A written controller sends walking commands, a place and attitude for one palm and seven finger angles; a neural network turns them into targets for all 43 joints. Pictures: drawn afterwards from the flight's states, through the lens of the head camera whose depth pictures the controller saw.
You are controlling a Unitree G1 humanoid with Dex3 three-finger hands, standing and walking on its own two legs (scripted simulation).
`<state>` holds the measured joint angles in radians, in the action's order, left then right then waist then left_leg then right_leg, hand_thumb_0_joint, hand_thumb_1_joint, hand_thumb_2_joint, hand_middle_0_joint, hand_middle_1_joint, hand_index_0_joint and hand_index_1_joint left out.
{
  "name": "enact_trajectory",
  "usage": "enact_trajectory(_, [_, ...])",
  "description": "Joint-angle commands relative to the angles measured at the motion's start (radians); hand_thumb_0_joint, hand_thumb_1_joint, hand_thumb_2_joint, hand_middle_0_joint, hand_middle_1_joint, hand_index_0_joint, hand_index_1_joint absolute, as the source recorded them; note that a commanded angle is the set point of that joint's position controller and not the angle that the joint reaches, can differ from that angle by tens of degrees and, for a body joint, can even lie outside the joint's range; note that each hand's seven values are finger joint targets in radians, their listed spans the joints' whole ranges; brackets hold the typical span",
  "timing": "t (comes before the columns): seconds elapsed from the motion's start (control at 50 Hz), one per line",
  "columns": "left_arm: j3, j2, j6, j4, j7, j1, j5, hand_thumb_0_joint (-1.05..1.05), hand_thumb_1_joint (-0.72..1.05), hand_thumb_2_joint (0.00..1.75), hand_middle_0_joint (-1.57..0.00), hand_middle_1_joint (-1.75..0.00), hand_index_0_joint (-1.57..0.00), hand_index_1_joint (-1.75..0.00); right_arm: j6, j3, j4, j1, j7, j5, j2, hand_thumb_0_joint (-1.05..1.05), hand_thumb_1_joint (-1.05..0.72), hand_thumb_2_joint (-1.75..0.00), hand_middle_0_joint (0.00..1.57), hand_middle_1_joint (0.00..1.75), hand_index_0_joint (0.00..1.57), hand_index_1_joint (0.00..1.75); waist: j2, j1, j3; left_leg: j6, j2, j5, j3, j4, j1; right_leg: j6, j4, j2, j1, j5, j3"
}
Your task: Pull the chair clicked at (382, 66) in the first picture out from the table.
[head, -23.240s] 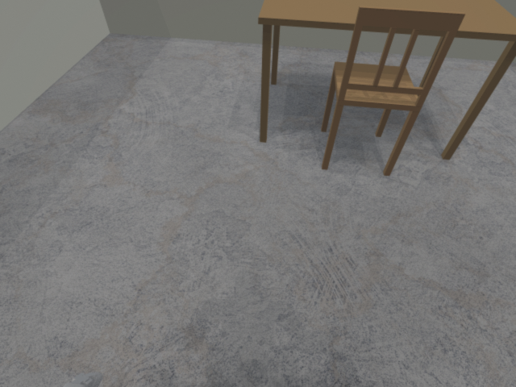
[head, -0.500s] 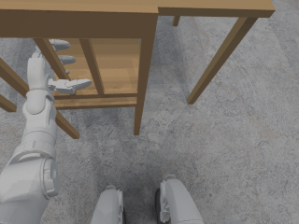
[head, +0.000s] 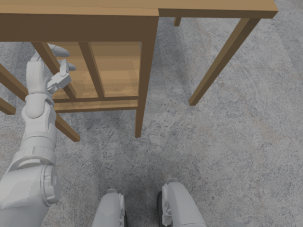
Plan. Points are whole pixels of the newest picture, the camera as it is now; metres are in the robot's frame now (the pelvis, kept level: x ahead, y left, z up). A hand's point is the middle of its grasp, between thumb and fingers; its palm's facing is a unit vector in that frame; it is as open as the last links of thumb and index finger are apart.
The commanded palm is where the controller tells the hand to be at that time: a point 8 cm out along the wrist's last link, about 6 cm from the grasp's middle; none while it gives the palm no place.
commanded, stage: hook a spindle and tug to test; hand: left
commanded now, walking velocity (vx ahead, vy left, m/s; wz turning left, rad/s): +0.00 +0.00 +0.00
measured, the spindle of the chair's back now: (59, 73) +0.51 +0.21 +0.01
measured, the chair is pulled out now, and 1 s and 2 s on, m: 0.00 0.03 0.18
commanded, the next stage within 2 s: step backward, pulling the chair out in 0.42 s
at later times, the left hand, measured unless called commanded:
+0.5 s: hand (69, 82) +0.47 +0.18 +0.03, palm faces +0.04 -1.00 -0.02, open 5.0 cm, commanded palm +0.43 +0.22 +0.02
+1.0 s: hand (68, 83) +0.46 +0.17 +0.04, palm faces +0.03 -0.99 -0.14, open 4.9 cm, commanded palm +0.43 +0.22 +0.04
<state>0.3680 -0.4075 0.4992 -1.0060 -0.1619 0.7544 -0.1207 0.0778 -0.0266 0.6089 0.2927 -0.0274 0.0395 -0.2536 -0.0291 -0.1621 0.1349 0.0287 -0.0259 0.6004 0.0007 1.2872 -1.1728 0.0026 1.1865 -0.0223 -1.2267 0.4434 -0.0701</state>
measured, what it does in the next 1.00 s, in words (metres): rises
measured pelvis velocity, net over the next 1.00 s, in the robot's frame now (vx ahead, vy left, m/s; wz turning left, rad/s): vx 0.05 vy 0.03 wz -0.01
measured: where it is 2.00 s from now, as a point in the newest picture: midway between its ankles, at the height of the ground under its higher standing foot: outside the picture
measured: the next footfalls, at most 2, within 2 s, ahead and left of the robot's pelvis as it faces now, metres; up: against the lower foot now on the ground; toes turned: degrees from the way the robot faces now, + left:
right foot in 1.98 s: +0.01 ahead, -0.13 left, +0.00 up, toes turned -1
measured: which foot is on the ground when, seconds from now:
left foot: down 0.00-1.00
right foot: down 0.00-1.00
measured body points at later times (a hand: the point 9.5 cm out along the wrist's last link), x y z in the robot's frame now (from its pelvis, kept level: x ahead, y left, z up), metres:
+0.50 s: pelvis +0.03 +0.01 +0.02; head +0.19 +0.02 +0.44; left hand +0.46 +0.23 +0.03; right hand +0.11 -0.25 -0.11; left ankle -0.01 +0.10 -0.62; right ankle +0.05 -0.13 -0.62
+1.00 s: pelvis +0.05 +0.03 +0.11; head +0.17 +0.04 +0.54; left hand +0.45 +0.23 +0.05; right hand +0.07 -0.25 -0.01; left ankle -0.01 +0.10 -0.62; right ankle +0.06 -0.13 -0.61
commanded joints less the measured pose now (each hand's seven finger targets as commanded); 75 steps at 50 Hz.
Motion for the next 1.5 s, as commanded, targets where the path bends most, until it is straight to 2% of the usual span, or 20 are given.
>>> enact_trajectory(0.0, [-0.021,-0.142,0.085,0.249,-0.014,0.259,0.007,0.0,0.9,0.9,-0.5,-1.45,-0.5,-1.45,-0.014,0.075,-0.065,0.144,0.003,-0.007,-0.174,0.0,-0.9,-0.9,0.2,0.3,0.2,0.3,-0.095,0.009,0.547,-0.02,0.007,-0.526,0.055,-0.166,0.34,-0.029,-0.094,0.035,0.374,-0.313,0.027])
enact_trajectory(0.22, [-0.079,-0.047,0.071,0.356,-0.005,0.111,-0.013,0.0,0.9,0.9,-0.5,-1.45,-0.5,-1.45,-0.024,0.088,-0.076,0.137,-0.003,-0.015,-0.16,0.0,-0.9,-0.9,0.2,0.3,0.2,0.3,-0.092,0.024,0.534,-0.03,-0.005,-0.659,0.055,-0.18,0.399,-0.027,-0.097,0.033,0.385,-0.377,0.017])
enact_trajectory(0.38, [-0.076,-0.031,0.061,0.479,0.0,-0.065,-0.033,0.0,0.9,0.9,-0.5,-1.45,-0.5,-1.45,-0.042,0.095,-0.096,0.125,-0.006,-0.022,-0.148,0.0,-0.9,-0.9,0.2,0.3,0.2,0.3,-0.09,0.062,0.575,-0.034,-0.006,-0.773,0.042,-0.186,0.42,-0.029,-0.095,0.028,0.466,-0.485,0.024])
enact_trajectory(0.5, [-0.083,-0.02,0.062,0.477,0.009,-0.037,-0.034,0.0,0.9,0.9,-0.5,-1.45,-0.5,-1.45,-0.06,0.093,-0.082,0.117,0.001,-0.022,-0.144,0.0,-0.9,-0.9,0.2,0.3,0.2,0.3,-0.059,0.04,0.521,-0.034,-0.005,-0.738,0.039,-0.179,0.381,-0.026,-0.088,0.025,0.454,-0.49,0.024])
enact_trajectory(0.52, [-0.045,-0.319,-0.052,0.646,0.117,0.238,0.092,0.0,0.9,0.9,-0.5,-1.45,-0.5,-1.45,0.003,0.088,-0.138,0.133,0.039,-0.065,-0.14,0.0,-0.9,-0.9,0.2,0.3,0.2,0.3,-0.099,0.087,0.737,-0.02,0.0,-0.584,-0.003,-0.367,0.636,-0.05,-0.287,-0.053,0.851,-0.561,0.115])
enact_trajectory(0.56, [-0.109,-0.203,-0.178,0.528,0.195,0.182,0.11,0.0,0.9,0.9,-0.5,-1.45,-0.5,-1.45,0.015,0.089,-0.131,0.146,0.094,-0.074,-0.123,0.0,-0.9,-0.9,0.2,0.3,0.2,0.3,-0.117,0.054,0.606,-0.018,0.001,-0.616,0.006,-0.436,0.642,-0.042,-0.338,-0.06,0.843,-0.708,0.098])
enact_trajectory(0.58, [-0.169,-0.118,-0.224,0.447,0.21,0.112,0.117,0.0,0.9,0.9,-0.5,-1.45,-0.5,-1.45,0.027,0.083,-0.119,0.149,0.107,-0.077,-0.118,0.0,-0.9,-0.9,0.2,0.3,0.2,0.3,-0.085,0.041,0.538,-0.02,-0.014,-0.627,0.024,-0.464,0.662,-0.033,-0.357,-0.063,0.808,-0.684,0.082])
enact_trajectory(0.62, [-0.21,-0.065,-0.276,0.297,0.234,0.076,0.126,0.0,0.9,0.9,-0.5,-1.45,-0.5,-1.45,0.045,0.075,-0.08,0.153,0.123,-0.08,-0.127,0.0,-0.9,-0.9,0.2,0.3,0.2,0.3,-0.007,0.033,0.423,-0.015,-0.041,-0.696,0.042,-0.515,0.655,-0.024,-0.397,-0.076,0.836,-0.731,0.072])
enact_trajectory(0.7, [-0.223,-0.056,-0.279,0.152,0.247,0.147,0.119,0.0,0.9,0.9,-0.5,-1.45,-0.5,-1.45,0.05,0.073,-0.038,0.156,0.135,-0.079,-0.133,0.0,-0.9,-0.9,0.2,0.3,0.2,0.3,-0.059,0.043,0.396,-0.03,-0.086,-0.913,0.048,-0.595,0.778,-0.016,-0.472,-0.114,0.908,-0.869,0.093])
enact_trajectory(0.82, [-0.245,-0.025,-0.264,0.073,0.227,0.143,0.109,0.0,0.9,0.9,-0.5,-1.45,-0.5,-1.45,0.014,0.081,-0.01,0.131,0.139,-0.084,-0.145,0.0,-0.9,-0.9,0.2,0.3,0.2,0.3,-0.135,0.078,0.314,-0.042,-0.147,-1.002,0.083,-0.67,0.886,-0.018,-0.549,-0.094,0.908,-0.692,0.094])
enact_trajectory(0.9, [-0.25,-0.007,-0.249,0.087,0.216,0.144,0.118,0.0,0.9,0.9,-0.5,-1.45,-0.5,-1.45,-0.01,0.09,0.013,0.145,0.131,-0.06,-0.14,0.0,-0.9,-0.9,0.2,0.3,0.2,0.3,-0.228,0.08,0.298,-0.058,-0.181,-1.403,0.114,-0.672,1.127,-0.01,-0.554,-0.045,0.784,-0.47,0.071])
enact_trajectory(0.94, [-0.239,-0.015,-0.241,0.081,0.212,0.143,0.125,0.0,0.9,0.9,-0.5,-1.45,-0.5,-1.45,-0.017,0.098,0.024,0.147,0.121,-0.046,-0.136,0.0,-0.9,-0.9,0.2,0.3,0.2,0.3,-0.235,0.081,0.292,-0.065,-0.189,-1.476,0.114,-0.663,1.21,-0.008,-0.573,-0.026,0.744,-0.4,0.059])
enact_trajectory(1.04, [-0.221,-0.032,-0.225,0.077,0.216,0.132,0.128,0.0,0.9,0.9,-0.5,-1.45,-0.5,-1.45,-0.034,0.102,0.049,0.15,0.121,-0.054,-0.147,0.0,-0.9,-0.9,0.2,0.3,0.2,0.3,-0.12,0.082,0.288,-0.068,-0.191,-1.338,0.088,-0.652,1.108,-0.024,-0.62,-0.055,0.883,-0.619,0.083])
enact_trajectory(1.16, [-0.197,-0.066,-0.21,0.061,0.23,0.119,0.129,0.0,0.9,0.9,-0.5,-1.45,-0.5,-1.45,-0.052,0.102,0.083,0.142,0.138,-0.068,-0.149,0.0,-0.9,-0.9,0.2,0.3,0.2,0.3,-0.094,0.081,0.35,-0.063,-0.164,-1.1,0.058,-0.65,0.991,-0.048,-0.586,-0.136,0.984,-0.891,0.142])
enact_trajectory(1.24, [-0.192,-0.08,-0.217,0.047,0.243,0.09,0.12,0.0,0.9,0.9,-0.5,-1.45,-0.5,-1.45,-0.063,0.101,0.081,0.126,0.152,-0.077,-0.159,0.0,-0.9,-0.9,0.2,0.3,0.2,0.3,-0.03,0.081,0.365,-0.073,-0.106,-0.753,0.031,-0.626,0.867,-0.075,-0.599,-0.201,1.048,-1.05,0.178])
enact_trajectory(1.3, [-0.217,-0.042,-0.225,0.066,0.251,0.095,0.117,0.0,0.9,0.9,-0.5,-1.45,-0.5,-1.45,-0.071,0.095,0.082,0.123,0.163,-0.079,-0.16,0.0,-0.9,-0.9,0.2,0.3,0.2,0.3,-0.025,0.073,0.378,-0.067,-0.11,-0.861,0.041,-0.686,0.887,-0.057,-0.573,-0.186,1.055,-1.092,0.147])
enact_trajectory(1.34, [-0.211,-0.045,-0.225,0.104,0.253,0.095,0.113,0.0,0.9,0.9,-0.5,-1.45,-0.5,-1.45,-0.069,0.095,0.074,0.115,0.165,-0.074,-0.162,0.0,-0.9,-0.9,0.2,0.3,0.2,0.3,-0.085,0.072,0.399,-0.05,-0.154,-1.198,0.085,-0.704,1.016,-0.021,-0.537,-0.124,0.976,-0.924,0.115])
enact_trajectory(1.38, [-0.231,-0.012,-0.224,0.133,0.247,0.083,0.116,0.0,0.9,0.9,-0.5,-1.45,-0.5,-1.45,-0.062,0.092,0.06,0.091,0.145,-0.06,-0.144,0.0,-0.9,-0.9,0.2,0.3,0.2,0.3,-0.17,0.086,0.377,-0.022,-0.207,-1.385,0.139,-0.716,1.17,-0.001,-0.532,-0.055,0.829,-0.436,0.101])
enact_trajectory(1.42, [-0.243,0.003,-0.223,0.147,0.245,0.092,0.117,0.0,0.9,0.9,-0.5,-1.45,-0.5,-1.45,-0.063,0.092,0.046,0.069,0.129,-0.052,-0.138,0.0,-0.9,-0.9,0.2,0.3,0.2,0.3,-0.24,0.096,0.323,-0.006,-0.222,-1.312,0.122,-0.73,1.191,-0.005,-0.536,-0.036,0.797,-0.27,0.088])
enact_trajectory(1.48, [-0.246,-0.003,-0.225,0.138,0.251,0.128,0.116,0.0,0.9,0.9,-0.5,-1.45,-0.5,-1.45,-0.078,0.087,0.046,0.062,0.127,-0.055,-0.142,0.0,-0.9,-0.9,0.2,0.3,0.2,0.3,-0.21,0.1,0.264,0.001,-0.218,-1.17,0.109,-0.73,1.105,-0.007,-0.56,-0.043,0.841,-0.344,0.094])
